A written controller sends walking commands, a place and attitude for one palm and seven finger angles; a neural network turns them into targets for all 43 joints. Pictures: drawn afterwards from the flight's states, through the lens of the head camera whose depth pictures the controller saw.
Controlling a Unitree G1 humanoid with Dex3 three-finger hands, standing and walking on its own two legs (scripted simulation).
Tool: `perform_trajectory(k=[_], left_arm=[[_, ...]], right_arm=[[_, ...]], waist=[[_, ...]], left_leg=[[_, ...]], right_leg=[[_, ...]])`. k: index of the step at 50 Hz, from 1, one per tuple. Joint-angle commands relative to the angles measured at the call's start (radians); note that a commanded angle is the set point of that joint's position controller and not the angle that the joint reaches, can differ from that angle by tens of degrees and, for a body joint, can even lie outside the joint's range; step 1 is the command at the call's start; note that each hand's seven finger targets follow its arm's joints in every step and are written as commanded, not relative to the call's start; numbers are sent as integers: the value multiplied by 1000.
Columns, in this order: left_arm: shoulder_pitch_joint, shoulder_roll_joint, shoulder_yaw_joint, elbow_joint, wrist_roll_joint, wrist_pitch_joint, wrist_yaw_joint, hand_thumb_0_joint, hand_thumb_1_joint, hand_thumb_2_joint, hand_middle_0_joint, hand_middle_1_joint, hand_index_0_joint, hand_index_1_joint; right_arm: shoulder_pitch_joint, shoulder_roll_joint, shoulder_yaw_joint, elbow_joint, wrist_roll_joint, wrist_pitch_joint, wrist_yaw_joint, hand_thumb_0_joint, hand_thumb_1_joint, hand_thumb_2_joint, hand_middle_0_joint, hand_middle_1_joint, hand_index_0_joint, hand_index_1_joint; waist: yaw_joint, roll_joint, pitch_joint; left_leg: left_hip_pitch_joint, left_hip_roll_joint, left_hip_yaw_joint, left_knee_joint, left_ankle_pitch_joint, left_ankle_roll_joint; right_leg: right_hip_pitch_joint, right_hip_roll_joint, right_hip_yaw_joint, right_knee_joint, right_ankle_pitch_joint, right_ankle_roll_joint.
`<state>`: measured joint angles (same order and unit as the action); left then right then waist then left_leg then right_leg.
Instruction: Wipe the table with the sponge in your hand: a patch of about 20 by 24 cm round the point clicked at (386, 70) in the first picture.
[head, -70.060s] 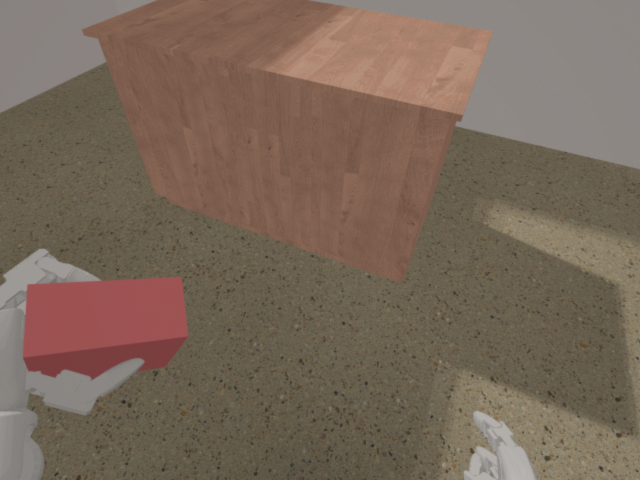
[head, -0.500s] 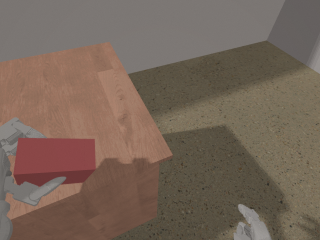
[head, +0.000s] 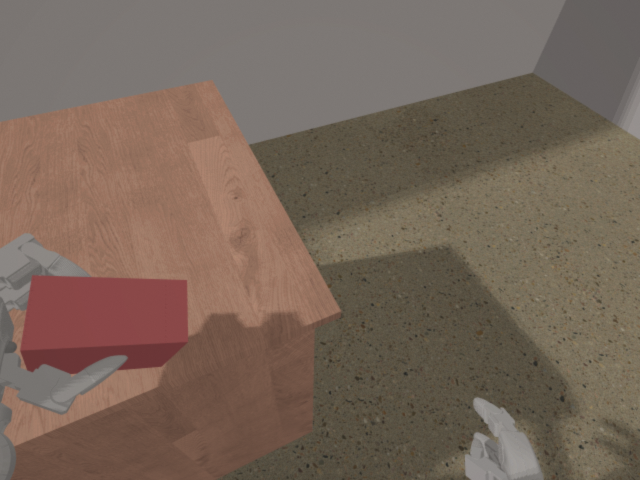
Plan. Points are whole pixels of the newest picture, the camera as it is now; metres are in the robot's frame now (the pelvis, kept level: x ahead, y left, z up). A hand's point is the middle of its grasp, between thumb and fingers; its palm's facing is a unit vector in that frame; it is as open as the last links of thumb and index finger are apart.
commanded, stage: shuffle to correct the standing spot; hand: left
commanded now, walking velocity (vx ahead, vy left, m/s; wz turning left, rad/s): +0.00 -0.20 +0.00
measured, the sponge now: (130, 328) +0.23 +0.20 +0.13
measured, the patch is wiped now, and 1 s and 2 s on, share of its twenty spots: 0.00 0.00 0.00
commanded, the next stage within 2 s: come to a stop and stand still in 0.90 s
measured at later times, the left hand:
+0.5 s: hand (70, 328) +0.22 +0.24 +0.16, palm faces +0.34 -0.85 -0.40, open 9.9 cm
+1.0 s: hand (76, 327) +0.22 +0.23 +0.16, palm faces +0.33 -0.85 -0.41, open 9.9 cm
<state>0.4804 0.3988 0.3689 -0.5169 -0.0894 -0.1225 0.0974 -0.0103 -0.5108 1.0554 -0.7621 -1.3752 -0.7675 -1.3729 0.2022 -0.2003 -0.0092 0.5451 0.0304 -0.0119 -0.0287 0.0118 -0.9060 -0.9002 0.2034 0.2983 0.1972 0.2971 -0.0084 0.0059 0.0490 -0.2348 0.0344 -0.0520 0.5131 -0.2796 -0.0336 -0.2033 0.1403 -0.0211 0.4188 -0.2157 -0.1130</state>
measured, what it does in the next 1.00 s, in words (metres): stands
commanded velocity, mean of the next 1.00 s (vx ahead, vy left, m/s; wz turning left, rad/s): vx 0.01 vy -0.20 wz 0.00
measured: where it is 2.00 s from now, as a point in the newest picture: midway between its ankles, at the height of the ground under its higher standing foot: outside the picture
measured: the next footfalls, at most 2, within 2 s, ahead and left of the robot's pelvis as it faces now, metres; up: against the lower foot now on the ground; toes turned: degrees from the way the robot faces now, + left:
none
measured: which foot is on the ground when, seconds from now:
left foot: down 0.00-1.00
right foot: down 0.00-1.00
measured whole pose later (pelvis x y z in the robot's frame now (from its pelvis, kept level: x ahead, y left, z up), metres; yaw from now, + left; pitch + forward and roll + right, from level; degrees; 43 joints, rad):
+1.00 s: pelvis +0.00 -0.01 +0.00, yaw +0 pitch +0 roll +0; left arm 0.49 0.38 0.35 -0.51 -0.09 -0.11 0.11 -0.01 -0.51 1.05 -0.76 -1.37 -0.77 -1.37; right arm 0.20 -0.20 -0.01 0.55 0.03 0.00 -0.03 0.01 -0.91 -0.90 0.20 0.30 0.20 0.30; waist -0.01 0.02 0.04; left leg -0.23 0.04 -0.05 0.50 -0.27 -0.04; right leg -0.20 0.15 -0.02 0.41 -0.20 -0.12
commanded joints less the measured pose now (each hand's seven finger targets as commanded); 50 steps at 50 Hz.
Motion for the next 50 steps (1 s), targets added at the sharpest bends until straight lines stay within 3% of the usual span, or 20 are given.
perform_trajectory(k=[1,3,6,7,11,12,15,18,23,25,28,31,33,41,43,50], left_arm=[[-43,164,118,-214,-8,-61,22,0,100,1300,-1200,-1600,-1200,-1600],[-58,155,107,-220,-9,-61,26,0,100,1300,-1200,-1600,-1200,-1600],[-55,162,112,-212,-8,-59,27,0,100,1300,-1200,-1600,-1200,-1600],[-67,165,109,-220,-8,-58,29,0,100,1300,-1200,-1600,-1200,-1600],[-55,169,117,-210,-4,-60,27,0,100,1300,-1200,-1600,-1200,-1600],[-64,170,116,-219,-4,-60,29,0,100,1300,-1200,-1600,-1200,-1600],[-48,163,116,-199,-5,-57,27,0,100,1300,-1200,-1600,-1200,-1600],[-56,151,104,-198,-7,-56,28,0,100,1300,-1200,-1600,-1200,-1600],[-58,155,106,-204,-7,-55,33,0,100,1300,-1200,-1600,-1200,-1600],[-47,162,112,-207,-8,-53,31,0,100,1300,-1200,-1600,-1200,-1600],[-62,157,104,-217,-7,-57,32,0,100,1300,-1200,-1600,-1200,-1600],[-54,162,108,-220,-5,-56,30,0,100,1300,-1200,-1600,-1200,-1600],[-60,160,107,-217,-4,-58,31,0,100,1300,-1200,-1600,-1200,-1600],[-34,162,113,-210,-7,-52,26,0,100,1300,-1200,-1600,-1200,-1600],[-51,148,97,-203,-8,-51,27,0,100,1300,-1200,-1600,-1200,-1600],[-56,164,110,-207,-9,-48,34,0,100,1300,-1200,-1600,-1200,-1600]], right_arm=[[-69,-121,-55,-154,-3,-53,-11,0,-900,-900,200,300,200,300],[-75,-117,-49,-149,-4,-52,-12,0,-900,-900,200,300,200,300],[-77,-118,-54,-153,-1,-54,-12,0,-900,-900,200,300,200,300],[-85,-117,-51,-152,0,-54,-14,0,-900,-900,200,300,200,300],[-85,-119,-49,-154,-4,-53,-13,0,-900,-900,200,300,200,300],[-91,-116,-46,-154,-3,-52,-14,0,-900,-900,200,300,200,300],[-82,-119,-49,-154,-3,-49,-14,0,-900,-900,200,300,200,300],[-82,-116,-44,-153,-2,-49,-11,0,-900,-900,200,300,200,300],[-82,-113,-43,-151,-1,-50,-12,0,-900,-900,200,300,200,300],[-81,-117,-49,-153,0,-50,-12,0,-900,-900,200,300,200,300],[-89,-114,-43,-151,-2,-50,-13,0,-900,-900,200,300,200,300],[-86,-119,-48,-156,-2,-51,-13,0,-900,-900,200,300,200,300],[-88,-115,-42,-154,-5,-50,-14,0,-900,-900,200,300,200,300],[-79,-119,-50,-159,-1,-49,-12,0,-900,-900,200,300,200,300],[-81,-115,-44,-157,0,-48,-12,0,-900,-900,200,300,200,300],[-84,-115,-46,-154,0,-45,-13,0,-900,-900,200,300,200,300]], waist=[[1,33,-162],[-3,36,-165],[1,28,-159],[-2,42,-153],[5,54,-142],[2,65,-143],[5,45,-142],[0,37,-143],[-2,23,-149],[2,20,-154],[0,44,-141],[4,64,-139],[1,73,-139],[3,50,-162],[-2,36,-147],[-1,26,-149]], left_leg=[[31,100,-40,-31,158,78],[45,97,-36,-23,174,76],[49,98,-37,-28,181,78],[47,101,-49,-37,191,75],[29,122,-66,-72,166,87],[25,122,-74,-78,182,84],[11,115,-60,-71,120,86],[26,101,-42,-55,99,81],[42,95,-34,-39,141,78],[47,99,-32,-39,152,79],[43,107,-48,-59,154,81],[37,121,-62,-78,150,87],[31,130,-74,-90,172,86],[44,120,-55,-60,161,82],[39,109,-53,-58,140,77],[51,101,-35,-39,149,78]], right_leg=[[65,-219,170,-81,212,90],[58,-225,171,-76,227,80],[57,-225,173,-79,237,93],[53,-226,163,-68,228,82],[58,-203,153,-77,177,105],[67,-205,142,-65,180,95],[65,-204,158,-91,145,108],[43,-216,169,-103,134,92],[46,-226,171,-100,177,87],[54,-224,172,-99,200,100],[44,-215,163,-90,178,93],[49,-200,164,-88,165,108],[55,-193,143,-73,161,93],[60,-205,163,-87,188,95],[45,-210,169,-89,166,79],[47,-224,181,-102,200,97]])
